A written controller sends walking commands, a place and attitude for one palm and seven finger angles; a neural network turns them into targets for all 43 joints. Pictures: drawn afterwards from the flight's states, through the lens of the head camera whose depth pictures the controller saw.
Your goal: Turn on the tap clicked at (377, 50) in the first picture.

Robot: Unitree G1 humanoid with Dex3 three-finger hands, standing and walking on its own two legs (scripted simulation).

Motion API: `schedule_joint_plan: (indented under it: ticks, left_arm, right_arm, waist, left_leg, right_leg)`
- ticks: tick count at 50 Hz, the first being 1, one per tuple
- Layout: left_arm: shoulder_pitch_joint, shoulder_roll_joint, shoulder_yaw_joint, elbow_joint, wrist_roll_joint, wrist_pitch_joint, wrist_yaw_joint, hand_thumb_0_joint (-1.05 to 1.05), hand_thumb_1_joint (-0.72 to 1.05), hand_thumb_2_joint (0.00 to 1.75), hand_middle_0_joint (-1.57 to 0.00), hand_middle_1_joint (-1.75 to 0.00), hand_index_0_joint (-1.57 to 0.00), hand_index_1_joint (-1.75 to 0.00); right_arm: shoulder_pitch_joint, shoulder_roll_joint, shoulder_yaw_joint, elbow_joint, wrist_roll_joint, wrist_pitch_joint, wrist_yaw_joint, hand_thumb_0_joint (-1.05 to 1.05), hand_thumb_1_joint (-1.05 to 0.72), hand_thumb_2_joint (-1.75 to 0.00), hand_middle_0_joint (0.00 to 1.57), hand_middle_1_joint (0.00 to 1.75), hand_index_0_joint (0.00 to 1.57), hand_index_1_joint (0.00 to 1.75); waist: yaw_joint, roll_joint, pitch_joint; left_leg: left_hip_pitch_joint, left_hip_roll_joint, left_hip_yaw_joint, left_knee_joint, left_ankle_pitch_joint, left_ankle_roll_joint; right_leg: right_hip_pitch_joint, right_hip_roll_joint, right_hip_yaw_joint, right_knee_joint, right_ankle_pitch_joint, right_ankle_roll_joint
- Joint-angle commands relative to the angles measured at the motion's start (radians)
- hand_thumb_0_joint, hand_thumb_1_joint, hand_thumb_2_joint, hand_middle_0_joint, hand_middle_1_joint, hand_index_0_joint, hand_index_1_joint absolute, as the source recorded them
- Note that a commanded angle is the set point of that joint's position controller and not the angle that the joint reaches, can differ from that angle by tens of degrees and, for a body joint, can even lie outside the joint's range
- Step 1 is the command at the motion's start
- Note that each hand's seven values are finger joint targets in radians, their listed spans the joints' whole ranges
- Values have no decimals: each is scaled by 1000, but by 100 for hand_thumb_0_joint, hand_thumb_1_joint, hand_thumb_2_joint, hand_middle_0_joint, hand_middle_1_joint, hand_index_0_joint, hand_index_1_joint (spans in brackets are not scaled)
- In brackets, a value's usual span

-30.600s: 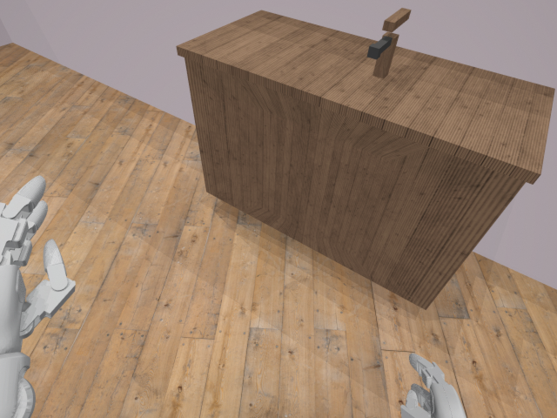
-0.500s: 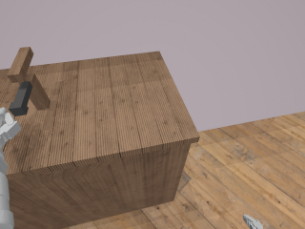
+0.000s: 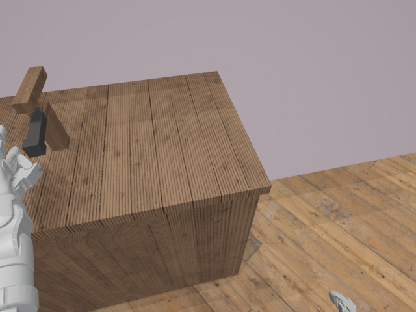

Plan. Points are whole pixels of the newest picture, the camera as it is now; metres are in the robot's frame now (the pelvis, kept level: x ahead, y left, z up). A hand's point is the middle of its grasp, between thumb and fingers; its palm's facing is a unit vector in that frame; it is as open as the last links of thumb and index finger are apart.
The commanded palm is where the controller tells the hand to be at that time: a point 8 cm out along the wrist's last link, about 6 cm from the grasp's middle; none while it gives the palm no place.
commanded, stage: push the lever round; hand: left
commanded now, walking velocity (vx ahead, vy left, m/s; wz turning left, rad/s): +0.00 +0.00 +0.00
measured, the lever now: (34, 147) +0.37 +0.36 +0.13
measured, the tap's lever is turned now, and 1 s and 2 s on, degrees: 7 34 44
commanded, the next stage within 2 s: none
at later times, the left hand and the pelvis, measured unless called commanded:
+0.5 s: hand (62, 162) +0.34 +0.30 +0.12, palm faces +0.65 -0.76 -0.06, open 7.4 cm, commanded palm +0.30 +0.32 +0.12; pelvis +0.00 +0.00 +0.00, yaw +2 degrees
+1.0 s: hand (86, 153) +0.37 +0.26 +0.12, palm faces +0.73 -0.68 -0.09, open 7.7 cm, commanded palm +0.32 +0.29 +0.12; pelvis -0.01 -0.02 +0.00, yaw +0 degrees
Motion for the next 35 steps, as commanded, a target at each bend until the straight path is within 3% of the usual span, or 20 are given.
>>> schedule_joint_plan:
  ticks: [1,4,7,9,10,13,15,16,17,19,20,21,23,24,25,26,30,31,34,35]
  left_arm:
    - [-292,251,3,-318,12,-69,47,0,90,90,-15,-15,-15,-15]
    - [-311,213,-25,-318,11,-50,72,0,90,90,-15,-15,-15,-15]
    - [-304,218,-11,-311,25,-36,105,0,90,90,-15,-15,-15,-15]
    - [-358,175,-63,-340,36,-25,121,0,90,90,-15,-15,-15,-15]
    - [-367,186,-49,-344,49,-24,138,0,90,90,-15,-15,-15,-15]
    - [-391,128,-108,-348,61,-14,166,0,90,90,-15,-15,-15,-15]
    - [-406,145,-92,-356,70,-13,190,0,90,90,-15,-15,-15,-15]
    - [-439,89,-146,-363,73,-14,197,0,90,90,-15,-15,-15,-15]
    - [-444,78,-155,-347,73,-11,206,0,90,90,-15,-15,-15,-15]
    - [-461,72,-159,-334,74,-7,226,0,90,90,-15,-15,-15,-15]
    - [-462,118,-118,-331,86,-8,242,0,90,90,-15,-15,-15,-15]
    - [-487,66,-164,-334,87,-7,250,0,90,90,-15,-15,-15,-15]
    - [-492,93,-140,-322,97,-1,272,0,90,90,-15,-15,-15,-15]
    - [-489,62,-165,-320,99,5,280,0,90,90,-15,-15,-15,-15]
    - [-484,115,-115,-302,109,9,295,0,90,90,-15,-15,-15,-15]
    - [-495,80,-147,-308,111,11,301,0,90,90,-15,-15,-15,-15]
    - [-502,95,-126,-278,126,24,342,0,90,90,-15,-15,-15,-15]
    - [-539,54,-166,-287,126,20,349,0,90,90,-15,-15,-15,-15]
    - [-545,56,-157,-267,130,15,377,0,90,90,-15,-15,-15,-15]
    - [-525,81,-125,-269,139,13,389,0,90,90,-15,-15,-15,-15]
  right_arm:
    - [-66,-136,-44,-135,-4,-39,-4,0,-90,-90,20,30,20,30]
    - [-78,-137,-43,-132,-4,-36,-6,0,-90,-90,20,30,20,30]
    - [-87,-136,-44,-130,-7,-26,-7,0,-90,-90,20,30,20,30]
    - [-102,-131,-39,-133,-7,-22,-8,0,-90,-90,20,30,20,30]
    - [-105,-128,-38,-125,-7,-20,-9,0,-90,-90,20,30,20,30]
    - [-105,-128,-40,-125,-14,-18,-7,0,-90,-90,20,30,20,30]
    - [-112,-129,-38,-118,-14,-11,-10,0,-90,-90,20,30,20,30]
    - [-113,-125,-37,-121,-16,-9,-8,0,-90,-90,20,30,20,30]
    - [-113,-124,-38,-117,-16,-9,-8,0,-90,-90,20,30,20,30]
    - [-117,-127,-37,-115,-19,-7,-8,0,-90,-90,20,30,20,30]
    - [-121,-129,-35,-107,-19,-1,-11,0,-90,-90,20,30,20,30]
    - [-122,-125,-34,-113,-20,2,-8,0,-90,-90,20,30,20,30]
    - [-125,-124,-35,-111,-24,9,-6,0,-90,-90,20,30,20,30]
    - [-127,-121,-34,-113,-26,14,-5,0,-90,-90,20,30,20,30]
    - [-123,-123,-34,-103,-25,19,-6,0,-90,-90,20,30,20,30]
    - [-126,-119,-32,-111,-27,24,-3,0,-90,-90,20,30,20,30]
    - [-138,-117,-30,-105,-30,40,-1,0,-90,-90,20,30,20,30]
    - [-139,-112,-28,-113,-29,41,2,0,-90,-90,20,30,20,30]
    - [-143,-113,-31,-112,-34,44,4,0,-90,-90,20,30,20,30]
    - [-143,-114,-33,-109,-35,47,4,0,-90,-90,20,30,20,30]
  waist:
    - [-9,69,-224]
    - [-18,35,-192]
    - [-11,14,-196]
    - [-24,53,-187]
    - [-18,72,-182]
    - [-30,55,-197]
    - [-26,46,-200]
    - [-39,53,-210]
    - [-41,26,-206]
    - [-42,8,-207]
    - [-31,21,-205]
    - [-44,6,-214]
    - [-35,11,-232]
    - [-36,14,-241]
    - [-27,12,-231]
    - [-33,20,-241]
    - [-27,23,-215]
    - [-40,14,-218]
    - [-37,-5,-230]
    - [-22,12,-232]
  left_leg:
    - [80,22,-18,-85,283,-9]
    - [72,23,-21,-90,258,-11]
    - [65,22,-20,-94,250,-11]
    - [79,22,-22,-93,243,-17]
    - [85,25,-29,-96,239,-20]
    - [100,24,-36,-90,250,-28]
    - [98,27,-44,-91,241,-30]
    - [106,24,-43,-89,240,-32]
    - [106,26,-47,-89,226,-32]
    - [100,23,-50,-89,211,-32]
    - [91,25,-52,-93,207,-34]
    - [95,21,-47,-88,208,-31]
    - [86,19,-42,-85,227,-34]
    - [91,17,-37,-78,241,-33]
    - [78,19,-42,-81,228,-33]
    - [78,17,-37,-80,240,-33]
    - [55,16,-31,-76,215,-22]
    - [53,15,-34,-78,201,-21]
    - [45,13,-25,-73,183,-12]
    - [44,14,-26,-75,194,-14]
  right_leg:
    - [118,-28,48,-48,235,19]
    - [101,-27,43,-55,213,20]
    - [109,-28,43,-56,205,20]
    - [85,-29,42,-54,189,18]
    - [80,-30,41,-55,175,15]
    - [67,-28,37,-51,175,14]
    - [69,-28,36,-48,161,12]
    - [61,-30,37,-47,162,14]
    - [55,-28,34,-49,153,14]
    - [54,-29,34,-51,144,16]
    - [60,-29,36,-49,135,13]
    - [58,-31,36,-49,142,16]
    - [79,-33,36,-45,161,14]
    - [81,-34,37,-43,175,15]
    - [85,-33,40,-46,162,14]
    - [90,-36,39,-43,174,15]
    - [91,-37,47,-52,162,16]
    - [85,-38,45,-52,151,18]
    - [94,-39,52,-57,145,20]
    - [104,-37,53,-54,150,17]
